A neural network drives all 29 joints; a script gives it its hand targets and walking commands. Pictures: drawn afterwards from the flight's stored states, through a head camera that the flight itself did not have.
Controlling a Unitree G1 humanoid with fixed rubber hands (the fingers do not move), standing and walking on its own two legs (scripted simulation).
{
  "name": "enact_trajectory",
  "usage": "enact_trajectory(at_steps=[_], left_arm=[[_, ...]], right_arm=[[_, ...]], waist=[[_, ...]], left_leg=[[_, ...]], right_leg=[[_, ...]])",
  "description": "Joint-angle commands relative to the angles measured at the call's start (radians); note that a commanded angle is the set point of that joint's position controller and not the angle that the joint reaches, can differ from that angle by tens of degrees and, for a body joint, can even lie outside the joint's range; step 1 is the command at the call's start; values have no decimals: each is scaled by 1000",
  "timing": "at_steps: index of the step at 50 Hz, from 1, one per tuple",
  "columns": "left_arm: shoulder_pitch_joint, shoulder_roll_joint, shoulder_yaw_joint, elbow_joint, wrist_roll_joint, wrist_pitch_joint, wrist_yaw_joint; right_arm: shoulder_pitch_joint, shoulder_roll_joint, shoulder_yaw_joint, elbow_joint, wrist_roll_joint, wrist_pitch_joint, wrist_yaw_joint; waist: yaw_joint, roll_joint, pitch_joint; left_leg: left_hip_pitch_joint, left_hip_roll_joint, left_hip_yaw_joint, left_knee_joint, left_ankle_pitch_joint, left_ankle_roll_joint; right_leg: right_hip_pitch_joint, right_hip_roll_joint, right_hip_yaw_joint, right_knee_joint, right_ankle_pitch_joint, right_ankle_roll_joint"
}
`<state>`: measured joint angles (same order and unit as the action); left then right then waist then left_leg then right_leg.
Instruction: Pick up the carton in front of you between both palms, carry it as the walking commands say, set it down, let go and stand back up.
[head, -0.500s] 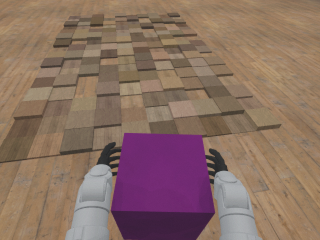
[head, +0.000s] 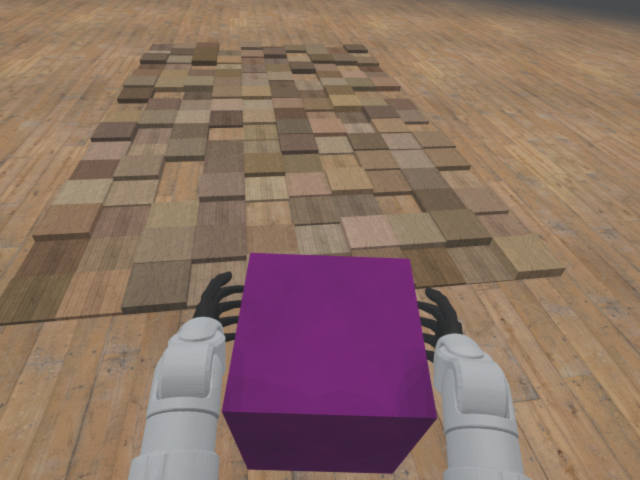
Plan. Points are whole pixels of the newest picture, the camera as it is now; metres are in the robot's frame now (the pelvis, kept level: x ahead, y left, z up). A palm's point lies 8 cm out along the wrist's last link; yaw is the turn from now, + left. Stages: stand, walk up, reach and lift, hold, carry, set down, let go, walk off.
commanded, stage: carry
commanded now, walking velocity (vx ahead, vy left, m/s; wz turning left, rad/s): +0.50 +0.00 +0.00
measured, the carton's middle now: (325, 368) +0.30 -0.01 -0.01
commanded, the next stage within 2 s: none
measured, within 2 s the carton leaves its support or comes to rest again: neither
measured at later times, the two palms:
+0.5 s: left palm (224, 246) +0.43 +0.14 +0.09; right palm (428, 252) +0.43 -0.16 +0.10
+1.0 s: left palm (236, 137) +0.76 +0.18 +0.10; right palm (380, 149) +0.73 -0.12 +0.11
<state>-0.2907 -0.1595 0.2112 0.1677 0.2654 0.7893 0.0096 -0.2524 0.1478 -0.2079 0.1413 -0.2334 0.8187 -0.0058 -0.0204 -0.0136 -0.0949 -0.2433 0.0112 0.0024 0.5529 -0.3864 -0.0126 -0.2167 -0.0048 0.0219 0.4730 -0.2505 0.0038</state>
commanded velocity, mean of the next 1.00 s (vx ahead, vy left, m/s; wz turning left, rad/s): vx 0.50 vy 0.00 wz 0.00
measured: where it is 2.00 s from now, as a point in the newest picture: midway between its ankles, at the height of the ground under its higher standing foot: (299, 282)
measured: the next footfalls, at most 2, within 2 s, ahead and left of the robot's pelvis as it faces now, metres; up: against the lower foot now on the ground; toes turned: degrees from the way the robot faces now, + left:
right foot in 0.30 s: +0.18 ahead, -0.11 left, +0.00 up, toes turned -12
left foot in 0.68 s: +0.49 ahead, +0.12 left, +0.00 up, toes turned +12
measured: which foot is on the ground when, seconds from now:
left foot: down 0.00-0.32, up 0.34-0.66, down 0.68-1.00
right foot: down 0.00-0.04, up 0.06-0.28, down 0.30-0.70, up 0.72-1.00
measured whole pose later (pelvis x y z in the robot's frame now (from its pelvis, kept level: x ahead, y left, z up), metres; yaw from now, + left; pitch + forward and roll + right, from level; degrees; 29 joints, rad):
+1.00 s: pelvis +0.50 +0.04 +0.01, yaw -2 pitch +4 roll -1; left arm -0.06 -0.13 0.08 -0.43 0.07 1.14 0.12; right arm -0.03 0.13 -0.06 -0.43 -0.03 1.15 -0.14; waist -0.04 -0.01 -0.12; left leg -0.13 0.04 0.25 0.29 -0.24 0.05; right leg -0.65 -0.12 -0.11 0.82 -0.10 0.00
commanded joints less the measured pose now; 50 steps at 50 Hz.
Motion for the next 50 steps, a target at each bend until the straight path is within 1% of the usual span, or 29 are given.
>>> enact_trajectory(at_steps=[1,2,3,4,5,6,8,10,12,14,15,16,17,18,20,21,25,28,31,34,35,36,37,38,40,41,43,46,50], left_arm=[[-448,-914,-625,-116,-298,39,-188],[-470,-909,-655,-175,-316,65,-179],[-491,-915,-686,-215,-343,93,-170],[-501,-905,-711,-248,-364,119,-160],[-499,-902,-740,-282,-390,142,-150],[-474,-904,-765,-307,-415,165,-139],[-403,-882,-798,-385,-446,211,-111],[-321,-850,-799,-447,-453,257,-80],[-256,-822,-786,-503,-450,297,-52],[-152,-798,-765,-548,-451,338,-24],[-127,-789,-753,-569,-448,357,-11],[-77,-765,-735,-585,-440,375,4],[-60,-755,-719,-592,-430,384,18],[-65,-770,-706,-627,-428,393,29],[-127,-777,-703,-683,-445,404,47],[-148,-776,-713,-704,-457,406,54],[-141,-742,-744,-727,-500,406,65],[-88,-689,-741,-720,-503,409,73],[-71,-664,-741,-726,-505,412,73],[-57,-647,-757,-744,-504,416,66],[-51,-630,-757,-750,-501,419,63],[-59,-626,-765,-782,-499,425,60],[-61,-633,-779,-783,-507,425,51],[-55,-675,-792,-773,-505,419,38],[-77,-759,-800,-749,-496,397,12],[-84,-782,-800,-733,-486,385,4],[-78,-791,-796,-704,-459,363,0],[-86,-749,-764,-659,-415,342,16],[-187,-652,-717,-616,-403,335,56]], right_arm=[[-637,936,682,-162,353,0,204],[-610,919,692,-185,358,23,191],[-582,907,698,-211,361,46,177],[-542,903,702,-235,359,71,160],[-513,883,698,-281,352,94,142],[-493,875,705,-329,356,119,123],[-437,846,732,-421,376,168,87],[-359,822,746,-490,386,215,58],[-305,794,746,-547,395,258,37],[-242,781,759,-602,423,302,17],[-216,768,759,-619,430,321,7],[-214,752,763,-650,443,342,-2],[-241,740,774,-706,463,363,-11],[-268,748,787,-741,488,377,-15],[-298,761,782,-744,510,383,-27],[-281,764,770,-736,508,381,-34],[-174,737,720,-697,455,370,-76],[-102,685,690,-689,415,368,-104],[-92,655,688,-715,408,369,-111],[-62,641,692,-723,412,370,-102],[-49,632,692,-724,409,370,-99],[-49,625,696,-718,407,367,-94],[-39,657,710,-730,423,365,-82],[-68,697,733,-757,435,360,-67],[-145,773,783,-779,457,341,-35],[-179,788,804,-783,467,331,-21],[-208,785,827,-771,483,318,0],[-229,724,820,-723,487,303,9],[-294,621,757,-653,461,292,-30]], waist=[[20,-70,-215],[13,59,-192],[2,268,-144],[0,280,-72],[-2,200,-72],[0,157,-109],[-5,150,-175],[-8,181,-196],[-8,179,-200],[9,114,-220],[17,68,-255],[41,-96,-298],[48,-280,-243],[49,-211,-199],[43,-66,-172],[42,-37,-167],[37,-70,-138],[42,-110,-97],[45,-139,-74],[16,-80,-166],[-6,45,-215],[-12,308,-287],[-5,286,-253],[-2,211,-256],[2,53,-251],[8,54,-241],[8,107,-222],[8,128,-171],[4,134,-109]], left_leg=[[127,-20,86,-132,-28,12],[145,84,-96,-239,-198,44],[189,256,-380,-393,-401,111],[206,353,-522,-449,-388,169],[203,357,-508,-447,-316,192],[229,342,-439,-421,-212,192],[272,271,-255,-376,-4,163],[263,230,-166,-345,110,146],[216,209,-102,-300,152,139],[37,170,-10,-168,120,108],[-114,149,29,-48,116,81],[-301,94,106,189,-7,40],[-575,15,147,368,-126,21],[-618,65,57,483,-147,35],[-621,128,33,550,-74,37],[-590,145,35,498,-17,29],[-435,108,121,235,160,-8],[-339,68,181,69,232,-4],[-236,54,219,-9,303,18],[138,-6,297,-55,204,43],[323,136,61,-137,51,77],[495,410,-430,-300,-118,213],[477,449,-539,-361,7,240],[431,423,-442,-343,128,228],[306,383,-270,-331,193,179],[235,352,-183,-355,156,145],[196,310,-84,-391,119,125],[212,284,-2,-422,144,139],[228,241,90,-397,267,147]], right_leg=[[-130,-148,109,-139,-411,-88],[-226,-71,4,9,-409,-42],[-381,10,-119,269,-306,7],[-501,-22,-106,347,-232,6],[-518,-61,-77,370,-209,2],[-503,-74,-74,335,-192,2],[-429,-43,-125,222,-135,10],[-343,-4,-175,126,-89,15],[-235,17,-222,10,-38,16],[62,17,-257,-123,65,13],[268,-55,-180,-123,44,-5],[422,-258,99,-208,-180,-66],[503,-447,429,-265,-267,-193],[436,-483,480,-271,-203,-246],[334,-424,339,-294,-163,-213],[287,-395,263,-327,-196,-183],[189,-291,12,-348,-27,-132],[162,-254,-84,-323,106,-115],[149,-252,-124,-275,158,-93],[32,-179,-258,60,341,-37],[-141,-134,-263,297,226,6],[-395,-22,-246,628,-67,49],[-522,-26,-114,765,-231,27],[-529,-88,-56,824,-206,1],[-500,-149,-30,778,-88,-23],[-458,-160,-30,715,-33,-25],[-431,-140,-70,615,35,-19],[-478,-127,-116,454,116,-1],[-475,-98,-170,249,222,-5]])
